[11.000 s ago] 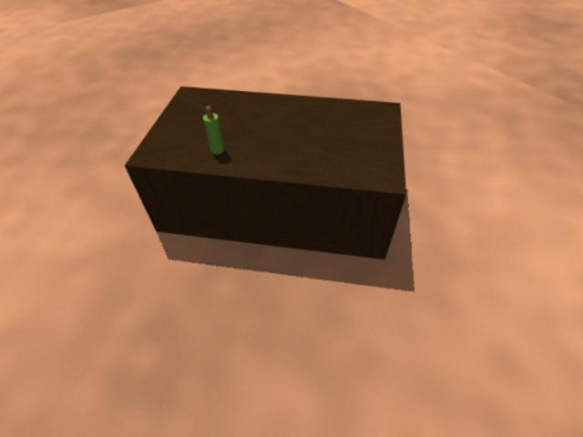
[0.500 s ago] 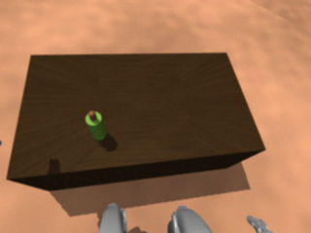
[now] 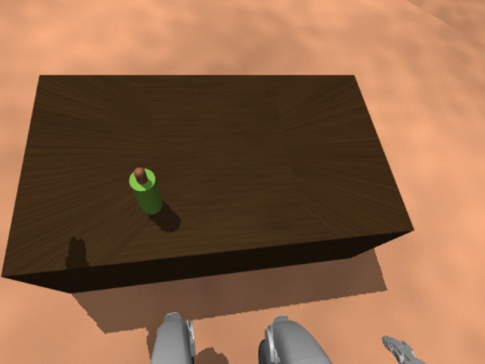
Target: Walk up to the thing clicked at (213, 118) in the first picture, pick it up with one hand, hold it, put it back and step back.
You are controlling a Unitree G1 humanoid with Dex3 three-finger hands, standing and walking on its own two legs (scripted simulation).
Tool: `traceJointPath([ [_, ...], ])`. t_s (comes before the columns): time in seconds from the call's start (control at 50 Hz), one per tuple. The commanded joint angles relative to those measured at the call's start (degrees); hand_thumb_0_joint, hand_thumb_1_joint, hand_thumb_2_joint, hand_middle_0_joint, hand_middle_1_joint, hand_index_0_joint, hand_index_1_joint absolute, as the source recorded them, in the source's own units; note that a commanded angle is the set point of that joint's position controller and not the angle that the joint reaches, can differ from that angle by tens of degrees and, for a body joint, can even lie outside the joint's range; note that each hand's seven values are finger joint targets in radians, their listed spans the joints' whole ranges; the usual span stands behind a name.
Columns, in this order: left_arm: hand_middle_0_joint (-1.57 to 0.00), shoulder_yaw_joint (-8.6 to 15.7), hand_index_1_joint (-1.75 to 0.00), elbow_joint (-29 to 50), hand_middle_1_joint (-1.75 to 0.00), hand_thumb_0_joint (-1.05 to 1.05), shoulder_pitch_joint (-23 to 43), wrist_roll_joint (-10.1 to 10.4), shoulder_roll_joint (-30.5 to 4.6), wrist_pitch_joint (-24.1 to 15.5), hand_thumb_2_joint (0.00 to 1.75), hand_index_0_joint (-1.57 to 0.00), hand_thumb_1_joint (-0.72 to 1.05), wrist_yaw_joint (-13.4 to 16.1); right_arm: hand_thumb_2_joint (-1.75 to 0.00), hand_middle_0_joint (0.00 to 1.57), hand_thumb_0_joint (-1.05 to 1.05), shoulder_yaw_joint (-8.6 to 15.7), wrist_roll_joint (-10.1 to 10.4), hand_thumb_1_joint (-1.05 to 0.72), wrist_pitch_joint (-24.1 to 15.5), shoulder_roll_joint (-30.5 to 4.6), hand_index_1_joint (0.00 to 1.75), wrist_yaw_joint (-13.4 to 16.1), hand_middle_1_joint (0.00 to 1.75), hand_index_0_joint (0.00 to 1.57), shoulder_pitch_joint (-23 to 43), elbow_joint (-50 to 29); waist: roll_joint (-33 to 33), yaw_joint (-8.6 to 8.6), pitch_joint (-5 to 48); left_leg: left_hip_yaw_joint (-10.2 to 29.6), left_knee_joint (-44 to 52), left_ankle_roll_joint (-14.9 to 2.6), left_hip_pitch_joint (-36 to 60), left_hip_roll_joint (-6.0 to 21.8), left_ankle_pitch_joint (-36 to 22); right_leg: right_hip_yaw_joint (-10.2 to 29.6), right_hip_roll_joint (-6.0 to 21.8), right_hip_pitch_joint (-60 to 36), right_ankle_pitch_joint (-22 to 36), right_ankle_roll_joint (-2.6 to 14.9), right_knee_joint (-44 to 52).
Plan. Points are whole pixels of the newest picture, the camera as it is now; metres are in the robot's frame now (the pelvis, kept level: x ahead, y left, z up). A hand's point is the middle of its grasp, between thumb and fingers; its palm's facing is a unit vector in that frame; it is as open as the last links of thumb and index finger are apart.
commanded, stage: go down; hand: left
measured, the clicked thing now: (146, 189) +0.48 +0.17 -0.21
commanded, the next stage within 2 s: none
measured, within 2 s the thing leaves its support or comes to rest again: neither
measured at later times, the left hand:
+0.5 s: hand out of the picture +0.40 +0.37 +0.05, palm faces +0.12 -0.99 -0.04, open 17.0 cm
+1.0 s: hand out of the picture +0.40 +0.37 +0.05, palm faces +0.11 -0.99 -0.01, open 16.9 cm
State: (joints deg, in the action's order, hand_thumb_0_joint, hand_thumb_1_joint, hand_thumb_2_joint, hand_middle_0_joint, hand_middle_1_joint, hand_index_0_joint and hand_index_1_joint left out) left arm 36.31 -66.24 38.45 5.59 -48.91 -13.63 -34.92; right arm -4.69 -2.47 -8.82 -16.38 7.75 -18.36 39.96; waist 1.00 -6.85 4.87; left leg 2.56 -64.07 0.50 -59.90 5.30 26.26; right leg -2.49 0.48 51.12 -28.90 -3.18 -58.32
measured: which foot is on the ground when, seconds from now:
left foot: down 0.00-1.00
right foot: down 0.00-1.00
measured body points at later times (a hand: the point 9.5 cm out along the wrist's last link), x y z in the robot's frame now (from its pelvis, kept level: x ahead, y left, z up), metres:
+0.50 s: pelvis +0.00 +0.00 +0.00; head +0.13 +0.05 +0.42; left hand +0.39 +0.42 +0.05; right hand +0.06 -0.28 -0.09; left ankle +0.03 +0.12 -0.66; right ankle -0.01 -0.16 -0.66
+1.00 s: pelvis +0.00 +0.00 -0.01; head +0.14 +0.05 +0.42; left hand +0.39 +0.42 +0.05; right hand +0.07 -0.28 -0.10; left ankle +0.03 +0.12 -0.66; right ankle -0.01 -0.16 -0.66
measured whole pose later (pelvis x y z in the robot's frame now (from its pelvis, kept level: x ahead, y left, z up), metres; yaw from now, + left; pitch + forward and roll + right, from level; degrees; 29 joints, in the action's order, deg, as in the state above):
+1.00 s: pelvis +0.00 +0.00 -0.01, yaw +0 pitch +22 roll -5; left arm 38.4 -63.1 36.1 9.7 -47.4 -15.8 -38.1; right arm -5.2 -2.0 -9.1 -16.0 8.6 -17.2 40.3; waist 0.9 -6.3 5.5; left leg 3.3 -65.9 0.8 -61.6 5.3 26.8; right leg -2.9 0.3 52.7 -29.7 -3.0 -60.3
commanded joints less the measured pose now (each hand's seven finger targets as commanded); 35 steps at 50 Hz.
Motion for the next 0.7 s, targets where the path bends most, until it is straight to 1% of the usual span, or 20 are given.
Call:
traceJointPath([
  [0.0, -0.06, 3.29, -0.05, 12.33, -0.03, 0.00, 16.86, 2.19, -22.79, -3.17, 0.06, -0.04, -0.43, 0.11, -0.90, 0.20, 0.00, 4.70, 0.02, -0.90, -1.47, -12.28, 0.30, 1.11, 0.30, 0.20, -8.75, -2.71, -15.88, 1.32, 26.92, 2.07, 7.00, -0.19, 32.59, -1.49, -25.81, -1.45, -2.07, 0.45, 16.60, 4.10, 5.47],
  [0.04, -0.06, 2.49, -0.05, 11.17, -0.04, 0.00, 16.31, 2.36, -20.98, -2.94, 0.07, -0.04, -0.43, -0.16, -0.90, 0.20, 0.00, 4.74, 0.00, -0.90, -1.41, -12.24, 0.30, 1.09, 0.30, 0.20, -8.49, -2.83, -15.55, 1.07, 26.81, 2.33, 6.99, -0.08, 33.10, -1.30, -26.52, -1.73, -2.16, 1.69, 16.30, 4.12, 5.39],
  [0.08, -0.06, 2.66, -0.05, 12.33, -0.04, 0.00, 16.85, 2.51, -21.51, -2.98, 0.07, -0.04, -0.42, -0.07, -0.90, 0.20, 0.00, 4.63, 0.13, -0.90, -1.45, -11.97, 0.30, 1.13, 0.30, 0.20, -8.60, -3.05, -15.13, 1.14, 25.33, 1.75, 7.16, -0.38, 31.03, -1.67, -23.54, -1.25, -2.00, 0.12, 15.73, 4.09, 6.02],
  [0.12, -0.06, 2.54, -0.05, 11.32, -0.04, 0.00, 15.86, 2.74, -20.79, -2.71, 0.06, -0.04, -0.43, -0.08, -0.90, 0.20, 0.00, 4.45, 0.19, -0.90, -1.42, -11.88, 0.30, 1.15, 0.30, 0.20, -8.48, -3.05, -13.13, 1.04, 25.76, 1.37, 6.66, -0.80, 30.39, -1.87, -24.31, -1.10, -1.98, -0.77, 17.24, 3.88, 6.41],
  [0.14, -0.06, 3.13, -0.05, 12.66, -0.04, 0.00, 16.63, 2.71, -22.25, -3.02, 0.06, -0.04, -0.42, 0.05, -0.90, 0.20, 0.00, 4.52, 0.17, -0.90, -1.33, -12.03, 0.30, 1.13, 0.30, 0.20, -8.51, -3.23, -13.43, 1.35, 25.73, 0.93, 6.75, -0.95, 30.03, -2.04, -23.26, -0.80, -1.91, -1.71, 17.07, 3.87, 6.75],
  [0.18, -0.07, 3.46, -0.05, 11.61, -0.04, 0.00, 15.90, 2.85, -22.25, -3.10, 0.05, -0.05, -0.43, -0.05, -0.90, 0.20, 0.00, 4.36, 0.29, -0.90, -1.29, -11.70, 0.30, 1.24, 0.30, 0.20, -7.80, -3.24, -13.00, 1.56, 24.80, 0.97, 6.92, -0.93, 28.67, -2.09, -20.82, -0.79, -2.00, -1.41, 15.69, 3.84, 6.72],
  [0.2, -0.06, 3.93, -0.05, 10.55, -0.04, 0.00, 15.02, 2.92, -22.49, -3.03, 0.06, -0.05, -0.43, 0.19, -0.90, 0.20, 0.00, 4.32, 0.31, -0.90, -1.43, -11.89, 0.30, 1.21, 0.30, 0.20, -8.10, -3.27, -11.91, 1.45, 24.79, 0.98, 6.83, -1.11, 28.39, -2.09, -21.44, -0.81, -1.96, -1.98, 16.24, 3.85, 6.56],
  [0.24, -0.06, 3.68, -0.05, 11.25, -0.04, 0.00, 16.02, 2.99, -22.14, -3.50, 0.06, -0.04, -0.43, -0.17, -0.90, 0.20, 0.00, 4.05, 0.17, -0.90, -1.33, -11.49, 0.30, 1.16, 0.30, 0.20, -7.76, -3.33, -12.91, 1.27, 25.19, 0.81, 6.27, -1.18, 28.08, -2.20, -21.86, -0.56, -1.83, -1.58, 16.76, 3.81, 6.43],
  [0.26, -0.06, 4.35, -0.05, 10.63, -0.04, 0.00, 14.84, 3.02, -22.54, -3.53, 0.06, -0.04, -0.43, -0.26, -0.90, 0.20, 0.00, 4.23, 0.25, -0.90, -1.40, -11.72, 0.30, 1.33, 0.30, 0.20, -7.61, -3.38, -12.74, 1.53, 24.80, 1.02, 6.60, -1.01, 28.38, -2.13, -21.44, -0.81, -2.00, -0.96, 16.05, 3.86, 6.24],
  [0.28, -0.06, 3.76, -0.05, 11.33, -0.04, 0.00, 14.72, 3.02, -22.02, -3.65, 0.06, -0.04, -0.42, -0.26, -0.90, 0.20, 0.00, 4.12, 0.15, -0.90, -1.36, -11.58, 0.30, 1.19, 0.30, 0.20, -7.72, -3.46, -12.29, 1.66, 25.18, 0.69, 6.34, -1.26, 27.75, -2.29, -22.04, -0.53, -1.85, -2.10, 17.02, 3.83, 6.44],
  [0.3, -0.06, 3.98, -0.05, 10.89, -0.04, 0.00, 15.23, 3.14, -22.09, -3.83, 0.06, -0.04, -0.42, -0.56, -0.90, 0.20, 0.00, 4.25, 0.30, -0.90, -1.32, -11.66, 0.30, 1.30, 0.30, 0.20, -7.63, -3.30, -12.47, 1.15, 24.75, 0.90, 6.46, -1.07, 27.79, -2.25, -20.91, -0.67, -1.98, -1.24, 16.05, 3.86, 6.30],
  [0.34, -0.06, 4.16, -0.04, 11.54, -0.03, 0.00, 14.58, 3.38, -22.16, -4.11, 0.05, -0.05, -0.42, -0.67, -0.90, 0.20, 0.00, 4.29, 0.23, -0.90, -1.33, -11.84, 0.30, 1.22, 0.30, 0.20, -7.62, -3.35, -12.79, 1.70, 25.44, 0.80, 6.37, -1.08, 28.11, -2.31, -21.46, -0.61, -1.86, -1.43, 16.27, 3.89, 6.23],
  [0.44, -0.06, 4.09, -0.04, 13.33, -0.03, 0.00, 16.18, 4.26, -21.94, -5.05, 0.05, -0.04, -0.39, -1.48, -0.90, 0.20, 0.00, 4.48, 0.21, -0.90, -1.69, -11.98, 0.30, 1.53, 0.30, 0.20, -6.95, -3.24, -15.12, 1.36, 25.32, 1.53, 6.86, -0.51, 29.21, -1.91, -18.82, -1.00, -2.04, 1.10, 13.18, 4.18, 5.36],
  [0.48, -0.06, 4.73, -0.03, 14.60, -0.03, 0.00, 16.32, 4.35, -22.85, -5.15, 0.05, -0.04, -0.38, -1.47, -0.90, 0.20, 0.00, 4.41, 0.30, -0.90, -1.73, -12.08, 0.30, 1.62, 0.30, 0.20, -7.18, -3.21, -15.22, 1.70, 27.21, 1.67, 6.73, -0.43, 30.80, -1.86, -20.79, -1.10, -2.06, 0.73, 14.28, 4.18, 5.28],
  [0.54, -0.06, 3.83, -0.04, 13.29, -0.03, 0.00, 17.44, 4.56, -21.63, -4.77, 0.05, -0.04, -0.39, -1.83, -0.90, 0.20, 0.00, 4.41, 0.31, -0.90, -1.82, -12.26, 0.30, 1.82, 0.30, 0.20, -7.22, -2.97, -14.23, 0.69, 25.58, 2.03, 6.60, -0.51, 29.79, -1.77, -20.24, -1.21, -2.16, 1.73, 13.92, 4.10, 5.14],
  [0.56, -0.06, 3.89, -0.04, 12.79, -0.03, 0.00, 16.91, 4.60, -21.59, -4.71, 0.05, -0.04, -0.39, -2.00, -0.90, 0.20, 0.00, 4.26, 0.34, -0.90, -1.87, -12.08, 0.30, 1.93, 0.30, 0.20, -6.87, -3.00, -14.66, 1.10, 24.70, 1.81, 6.70, -0.48, 29.54, -1.82, -19.17, -1.03, -2.13, 2.30, 12.99, 4.12, 5.18],
  [0.6, -0.06, 4.62, -0.04, 12.67, -0.03, 0.00, 16.35, 4.51, -22.61, -4.65, 0.05, -0.04, -0.40, -2.05, -0.90, 0.20, 0.00, 4.09, 0.15, -0.90, -1.76, -12.02, 0.30, 1.95, 0.30, 0.20, -7.29, -2.89, -14.63, 1.51, 25.80, 1.68, 6.05, -0.61, 29.10, -2.07, -20.57, -0.98, -1.99, 1.21, 14.34, 4.07, 5.23],
  [0.62, -0.06, 4.15, -0.04, 11.74, -0.03, 0.00, 16.19, 4.42, -22.04, -4.61, 0.05, -0.04, -0.40, -2.26, -0.90, 0.20, 0.00, 4.02, 0.15, -0.90, -1.76, -11.99, 0.30, 1.93, 0.30, 0.20, -7.24, -2.88, -13.88, 0.98, 26.05, 1.79, 5.67, -0.73, 29.08, -1.97, -21.54, -1.17, -2.05, 1.29, 15.08, 4.03, 4.97],
  [0.66, -0.06, 4.76, -0.04, 11.36, -0.03, 0.00, 14.73, 4.55, -22.49, -4.60, 0.05, -0.04, -0.39, -2.25, -0.90, 0.20, 0.00, 3.60, 0.21, -0.90, -1.62, -11.57, 0.30, 1.87, 0.30, 0.20, -7.01, -3.24, -12.44, 1.61, 25.71, 0.98, 5.15, -1.18, 27.07, -2.46, -21.38, -0.53, -1.89, -1.00, 16.49, 3.80, 5.60],
  [0.68, -0.06, 4.42, -0.04, 10.23, -0.04, 0.00, 14.63, 4.75, -21.85, -4.41, 0.05, -0.04, -0.39, -2.37, -0.90, 0.20, 0.00, 3.62, 0.32, -0.90, -1.62, -11.75, 0.30, 1.94, 0.30, 0.20, -7.27, -3.14, -11.40, 1.07, 25.09, 0.92, 4.90, -1.38, 25.79, -2.51, -20.87, -0.50, -1.92, -1.21, 16.61, 3.71, 5.63],
])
